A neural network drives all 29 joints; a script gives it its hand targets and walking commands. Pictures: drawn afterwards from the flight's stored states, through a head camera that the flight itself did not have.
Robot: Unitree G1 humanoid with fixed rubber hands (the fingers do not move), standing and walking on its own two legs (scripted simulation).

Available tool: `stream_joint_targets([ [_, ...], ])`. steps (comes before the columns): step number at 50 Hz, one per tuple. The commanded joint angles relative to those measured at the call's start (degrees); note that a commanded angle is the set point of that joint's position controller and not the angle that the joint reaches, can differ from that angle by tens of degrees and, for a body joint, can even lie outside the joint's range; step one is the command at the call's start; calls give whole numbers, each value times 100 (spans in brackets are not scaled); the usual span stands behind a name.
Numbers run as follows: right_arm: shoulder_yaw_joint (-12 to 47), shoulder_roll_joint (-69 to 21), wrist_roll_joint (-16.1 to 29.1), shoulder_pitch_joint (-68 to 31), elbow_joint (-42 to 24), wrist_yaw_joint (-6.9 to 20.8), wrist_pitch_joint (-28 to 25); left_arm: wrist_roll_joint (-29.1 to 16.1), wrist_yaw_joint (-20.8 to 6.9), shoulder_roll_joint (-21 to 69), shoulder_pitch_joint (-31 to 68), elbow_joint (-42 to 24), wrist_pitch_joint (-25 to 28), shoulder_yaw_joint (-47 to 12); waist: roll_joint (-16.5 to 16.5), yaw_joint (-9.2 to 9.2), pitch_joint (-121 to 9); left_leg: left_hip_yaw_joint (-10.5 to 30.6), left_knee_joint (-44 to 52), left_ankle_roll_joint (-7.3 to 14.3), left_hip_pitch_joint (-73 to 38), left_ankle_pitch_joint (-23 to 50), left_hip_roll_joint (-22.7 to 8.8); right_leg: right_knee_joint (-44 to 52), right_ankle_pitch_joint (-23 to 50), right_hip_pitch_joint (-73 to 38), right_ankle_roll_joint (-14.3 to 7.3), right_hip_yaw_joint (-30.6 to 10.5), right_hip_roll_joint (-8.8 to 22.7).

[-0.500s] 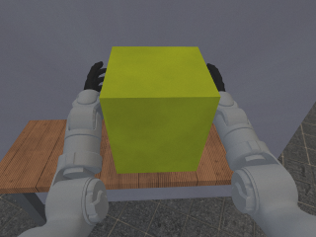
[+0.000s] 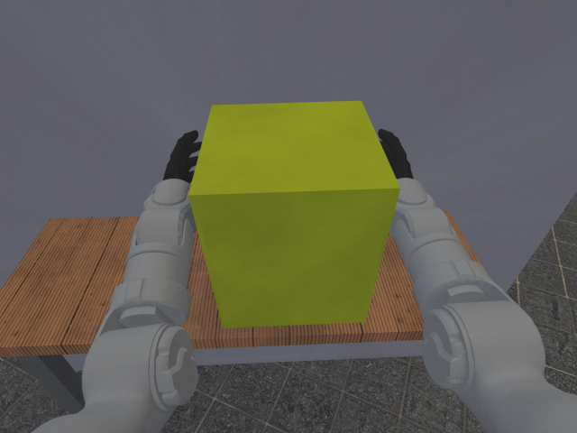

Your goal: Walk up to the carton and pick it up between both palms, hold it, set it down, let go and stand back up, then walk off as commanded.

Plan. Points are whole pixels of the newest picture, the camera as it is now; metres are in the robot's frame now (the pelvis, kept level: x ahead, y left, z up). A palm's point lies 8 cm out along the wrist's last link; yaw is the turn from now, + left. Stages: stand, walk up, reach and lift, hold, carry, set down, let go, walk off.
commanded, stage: set down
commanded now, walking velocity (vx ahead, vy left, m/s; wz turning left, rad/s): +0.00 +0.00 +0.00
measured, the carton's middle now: (290, 216) +0.40 +0.01 +0.15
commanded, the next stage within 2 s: none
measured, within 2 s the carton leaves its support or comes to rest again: rests again in 1.84 s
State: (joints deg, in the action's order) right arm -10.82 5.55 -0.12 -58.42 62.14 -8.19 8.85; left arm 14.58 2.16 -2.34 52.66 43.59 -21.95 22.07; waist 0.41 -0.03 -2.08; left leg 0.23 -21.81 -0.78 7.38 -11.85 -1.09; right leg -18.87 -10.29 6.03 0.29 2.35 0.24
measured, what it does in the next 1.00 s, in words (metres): stands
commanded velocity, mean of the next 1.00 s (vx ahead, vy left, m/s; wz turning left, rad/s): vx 0.00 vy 0.00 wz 0.00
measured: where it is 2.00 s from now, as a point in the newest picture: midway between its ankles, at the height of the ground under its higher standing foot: outside the picture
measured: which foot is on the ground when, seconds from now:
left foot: down 0.00-1.00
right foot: down 0.00-1.00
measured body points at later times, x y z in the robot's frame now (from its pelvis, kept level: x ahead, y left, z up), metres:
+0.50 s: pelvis +0.01 +0.00 +0.00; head -0.02 +0.01 +0.45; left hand +0.43 +0.16 +0.17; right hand +0.44 -0.14 +0.18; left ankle +0.00 +0.12 -0.75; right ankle +0.00 -0.12 -0.75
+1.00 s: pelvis +0.01 +0.00 +0.00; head +0.00 +0.01 +0.45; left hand +0.44 +0.16 +0.15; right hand +0.45 -0.15 +0.16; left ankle +0.00 +0.12 -0.75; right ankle +0.00 -0.12 -0.75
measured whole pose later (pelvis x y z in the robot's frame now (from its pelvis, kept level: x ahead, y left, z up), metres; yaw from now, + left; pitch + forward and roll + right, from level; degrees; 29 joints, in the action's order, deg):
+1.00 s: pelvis +0.01 +0.00 +0.00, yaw +0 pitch -1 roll -1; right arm -18.4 4.6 -10.1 -56.2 63.9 -4.8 5.5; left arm 14.6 2.8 -0.8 52.6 53.0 -14.4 26.4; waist 0.4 0.0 -1.3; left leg 0.2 -21.8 -0.8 7.4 -13.0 -1.1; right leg -18.9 -11.4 6.0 0.5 2.4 0.2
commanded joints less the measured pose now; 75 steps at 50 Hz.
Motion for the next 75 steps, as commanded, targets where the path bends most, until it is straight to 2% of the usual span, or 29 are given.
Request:
stream_joint_targets([
  [1,626,-3531,235,-4459,-1532,909,-754,-487,-619,3234,4030,-478,546,-1448,67,186,-2864,-327,186,-290,-926,2307,212,316,1520,-1087,194,271,-416],
  [4,669,-3554,223,-4328,-1514,900,-747,-412,-639,3210,3807,-322,550,-1353,160,209,-2745,-346,183,-269,-819,2321,237,326,1682,-1201,232,223,-391],
  [6,561,-3495,191,-4238,-1349,919,-724,-379,-648,3206,3836,-278,558,-1278,55,170,-2772,-341,187,-282,-809,2365,237,297,1753,-1196,228,224,-372],
  [8,553,-3484,139,-4140,-1329,918,-681,-306,-698,3117,3693,-141,544,-1142,185,215,-2586,-362,244,-239,-689,2203,251,300,1781,-1228,265,199,-358],
  [11,474,-3442,112,-4145,-1324,949,-736,-308,-685,3170,3830,-274,606,-1247,-12,135,-2711,-362,195,-324,-870,2477,212,297,1786,-1165,229,258,-391],
  [14,553,-3518,109,-4093,-1366,957,-756,-293,-669,3217,3752,-239,656,-1187,75,222,-2734,-372,179,-302,-771,2533,216,269,1913,-1187,231,220,-385],
  [17,367,-3454,16,-4251,-1387,983,-779,-258,-702,3177,3839,-67,684,-1077,19,182,-2812,-388,255,-267,-640,2263,220,302,1735,-1173,254,217,-347],
  [18,388,-3493,-18,-4200,-1429,1009,-785,-198,-687,3140,3744,-3,706,-976,153,304,-2717,-397,265,-246,-613,2242,189,286,1685,-1133,253,211,-371],
  [21,118,-3418,-149,-4101,-1141,1048,-795,-165,-681,3126,3861,86,755,-1029,8,170,-2595,-417,295,-292,-640,2163,174,330,1514,-944,231,261,-372],
  [24,53,-3490,-266,-4022,-1118,1112,-786,-67,-679,3003,3803,225,790,-828,89,299,-2503,-456,354,-226,-464,2025,179,320,1470,-1051,241,219,-360],
  [28,-152,-3506,-406,-3778,-865,1191,-719,40,-713,2832,3896,256,839,-602,50,298,-2225,-530,497,-160,-303,1691,205,327,1277,-1081,300,191,-289],
  [30,-113,-3590,-488,-3902,-1072,1222,-825,-43,-684,2926,3927,262,922,-723,112,324,-2553,-565,470,-165,-255,1754,183,279,1422,-1056,300,197,-319],
  [32,-353,-3549,-598,-3900,-911,1255,-819,-20,-677,2818,4140,348,1008,-684,0,235,-2524,-586,512,-181,-146,1585,209,260,1286,-1038,301,225,-295],
  [33,-312,-3670,-643,-3831,-933,1273,-861,-29,-667,2905,4118,248,1059,-713,-14,296,-2735,-567,490,-186,-171,1717,180,216,1450,-1054,292,204,-299],
  [37,-347,-3666,-771,-3790,-947,1297,-926,37,-636,2805,4063,353,1177,-652,123,293,-2825,-607,453,-203,-95,1875,196,170,1835,-1246,313,208,-306],
  [38,-310,-3675,-752,-3733,-993,1308,-964,-7,-639,2916,4069,355,1208,-738,27,243,-2885,-557,404,-217,-178,2060,182,137,1948,-1217,305,192,-299],
  [41,-338,-3696,-889,-3481,-797,1335,-939,142,-652,2802,3887,394,1225,-557,76,350,-2686,-624,448,-196,-111,2026,176,147,1941,-1265,322,212,-296],
  [42,-400,-3559,-884,-3418,-726,1335,-944,164,-653,2781,3811,478,1199,-586,-18,253,-2628,-590,441,-214,-136,2084,176,180,1984,-1205,298,227,-291],
  [44,-389,-3564,-899,-3287,-689,1334,-944,174,-678,2776,3591,492,1182,-541,-34,301,-2531,-594,430,-221,-214,2199,166,151,2052,-1205,309,211,-274],
  [46,-299,-3628,-859,-3301,-814,1337,-932,193,-691,2694,3585,466,1191,-502,61,356,-2458,-611,440,-185,-57,2092,190,113,2200,-1338,331,176,-264],
  [52,-253,-3645,-829,-3376,-1206,1320,-1123,126,-695,2958,3476,408,1263,-660,-55,255,-2791,-602,314,-242,-182,2413,188,51,2446,-1228,320,212,-280],
  [53,-260,-3735,-900,-3397,-1147,1315,-1130,129,-689,2908,3601,428,1330,-633,54,278,-2959,-603,301,-219,-61,2374,206,49,2425,-1330,320,190,-269],
  [57,-240,-3730,-941,-3445,-1393,1324,-1259,94,-672,2924,3455,482,1440,-719,47,236,-3046,-610,300,-238,-66,2389,203,33,2564,-1284,330,201,-277],
  [63,-354,-3762,-1148,-3176,-1216,1354,-1218,248,-733,2882,3300,687,1460,-478,114,374,-2562,-670,503,-125,163,1856,197,112,2041,-1253,324,195,-225],
  [65,-451,-3732,-1193,-3037,-1064,1350,-1198,274,-732,2819,3402,674,1498,-525,29,242,-2565,-675,467,-175,106,1900,189,86,2046,-1200,330,207,-224],
  [67,-482,-3699,-1175,-3186,-1291,1373,-1268,256,-717,2866,3315,723,1517,-531,30,266,-2627,-653,467,-171,71,1936,184,101,2050,-1154,319,238,-258],
  [68,-443,-3726,-1224,-3024,-1082,1373,-1233,320,-735,2780,3263,780,1527,-415,107,324,-2427,-684,498,-146,129,1901,197,94,2068,-1219,348,215,-231],
  [71,-520,-3714,-1345,-2885,-1152,1377,-1289,319,-744,2816,3157,754,1588,-470,90,238,-2509,-662,465,-173,80,1974,178,77,2104,-1208,328,237,-254],
  [75,-574,-3705,-1403,-2891,-1177,1399,-1311,336,-756,2788,3183,806,1654,-415,70,295,-2412,-684,524,-154,130,1897,164,94,1934,-1178,315,231,-233],
])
